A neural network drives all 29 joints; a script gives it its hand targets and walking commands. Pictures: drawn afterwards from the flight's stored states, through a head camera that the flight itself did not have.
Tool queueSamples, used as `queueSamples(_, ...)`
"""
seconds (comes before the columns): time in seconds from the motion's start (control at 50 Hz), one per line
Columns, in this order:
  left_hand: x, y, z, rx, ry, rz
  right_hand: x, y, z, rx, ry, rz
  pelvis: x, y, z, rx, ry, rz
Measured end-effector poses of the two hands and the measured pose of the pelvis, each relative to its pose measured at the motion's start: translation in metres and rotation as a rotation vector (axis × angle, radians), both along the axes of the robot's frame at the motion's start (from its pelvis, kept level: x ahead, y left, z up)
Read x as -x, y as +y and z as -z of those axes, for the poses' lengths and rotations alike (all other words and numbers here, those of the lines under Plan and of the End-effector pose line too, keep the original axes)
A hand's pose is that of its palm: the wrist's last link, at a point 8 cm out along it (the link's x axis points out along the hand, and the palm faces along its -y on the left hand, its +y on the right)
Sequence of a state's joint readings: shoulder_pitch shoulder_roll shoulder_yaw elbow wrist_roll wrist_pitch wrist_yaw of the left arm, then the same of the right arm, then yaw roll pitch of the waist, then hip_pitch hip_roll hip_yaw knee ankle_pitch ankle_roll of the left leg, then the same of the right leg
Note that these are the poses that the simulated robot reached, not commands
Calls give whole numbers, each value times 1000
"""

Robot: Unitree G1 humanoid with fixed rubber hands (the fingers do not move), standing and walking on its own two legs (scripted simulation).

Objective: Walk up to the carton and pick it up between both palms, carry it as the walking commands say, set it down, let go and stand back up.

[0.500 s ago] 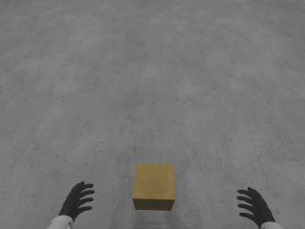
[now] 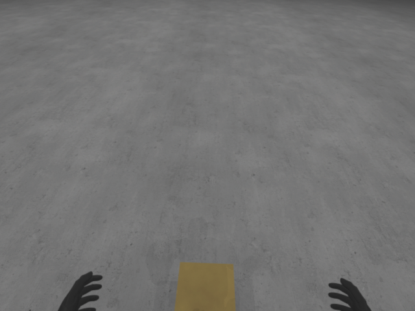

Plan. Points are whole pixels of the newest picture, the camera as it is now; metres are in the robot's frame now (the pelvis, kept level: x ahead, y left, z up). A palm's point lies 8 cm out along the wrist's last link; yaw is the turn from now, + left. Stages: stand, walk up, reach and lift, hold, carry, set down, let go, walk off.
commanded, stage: stand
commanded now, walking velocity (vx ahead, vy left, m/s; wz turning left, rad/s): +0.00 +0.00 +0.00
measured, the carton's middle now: (205, 299) +0.39 +0.04 -0.64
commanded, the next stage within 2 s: none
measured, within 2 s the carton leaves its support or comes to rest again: neither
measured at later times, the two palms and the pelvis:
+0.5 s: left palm out of the picture +0.11 +0.29 -0.05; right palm out of the picture +0.14 -0.26 -0.06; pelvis -0.02 +0.01 +0.00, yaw +0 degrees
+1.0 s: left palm out of the picture +0.10 +0.29 -0.05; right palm out of the picture +0.12 -0.26 -0.06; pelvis -0.03 +0.01 +0.00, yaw +0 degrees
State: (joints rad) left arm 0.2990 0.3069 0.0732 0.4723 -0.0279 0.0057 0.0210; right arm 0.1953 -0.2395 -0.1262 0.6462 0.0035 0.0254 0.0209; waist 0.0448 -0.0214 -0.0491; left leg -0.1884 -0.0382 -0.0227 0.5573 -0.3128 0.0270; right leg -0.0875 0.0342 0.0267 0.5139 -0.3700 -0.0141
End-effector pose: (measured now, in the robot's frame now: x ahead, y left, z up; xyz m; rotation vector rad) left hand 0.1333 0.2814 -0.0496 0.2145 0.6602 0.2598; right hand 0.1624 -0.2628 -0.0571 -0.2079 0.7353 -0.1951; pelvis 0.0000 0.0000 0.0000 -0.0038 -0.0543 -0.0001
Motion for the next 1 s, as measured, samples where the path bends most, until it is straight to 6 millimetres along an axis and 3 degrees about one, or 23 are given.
queueSamples(1.0,36,13,2,-3,-19,-4,38,5,2,9,-10,20,29,8,-1,11,-39,0)
